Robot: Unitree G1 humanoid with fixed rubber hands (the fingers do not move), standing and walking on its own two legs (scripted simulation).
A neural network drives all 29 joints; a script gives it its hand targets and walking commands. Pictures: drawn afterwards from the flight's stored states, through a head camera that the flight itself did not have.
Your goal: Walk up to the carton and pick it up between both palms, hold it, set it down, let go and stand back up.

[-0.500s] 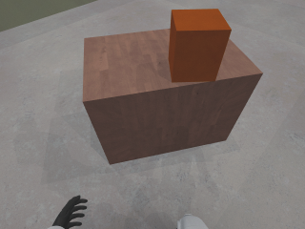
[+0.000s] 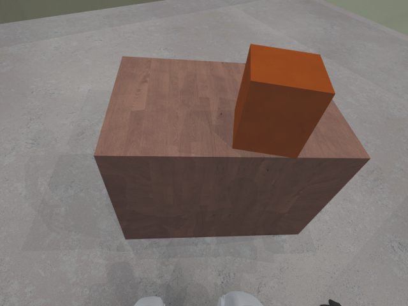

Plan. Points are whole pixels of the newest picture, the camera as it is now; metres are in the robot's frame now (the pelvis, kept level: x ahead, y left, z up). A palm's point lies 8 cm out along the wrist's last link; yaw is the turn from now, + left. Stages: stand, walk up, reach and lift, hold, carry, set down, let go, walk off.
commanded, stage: walk up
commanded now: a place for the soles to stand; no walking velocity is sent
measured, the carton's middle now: (274, 103) +0.68 -0.19 +0.02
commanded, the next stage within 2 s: none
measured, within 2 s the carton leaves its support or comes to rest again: neither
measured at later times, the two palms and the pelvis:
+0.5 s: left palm (153, 294) +0.16 +0.11 -0.10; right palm (383, 256) +0.26 -0.42 -0.08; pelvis +0.12 -0.16 +0.01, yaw +4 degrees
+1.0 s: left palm (161, 260) +0.22 +0.10 -0.07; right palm (372, 225) +0.33 -0.41 -0.07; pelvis +0.16 -0.18 +0.02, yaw +11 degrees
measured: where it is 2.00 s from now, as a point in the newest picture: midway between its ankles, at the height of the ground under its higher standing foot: outside the picture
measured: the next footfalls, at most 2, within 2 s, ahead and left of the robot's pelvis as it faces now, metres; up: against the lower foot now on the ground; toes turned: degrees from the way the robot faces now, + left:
right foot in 0.24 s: +0.20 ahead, -0.26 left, +0.00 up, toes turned -6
left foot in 0.58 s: +0.22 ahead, -0.06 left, +0.00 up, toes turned +6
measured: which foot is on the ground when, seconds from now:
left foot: down 0.00-0.24, up 0.26-0.56, down 0.58-1.00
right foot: up 0.00-0.22, down 0.24-1.00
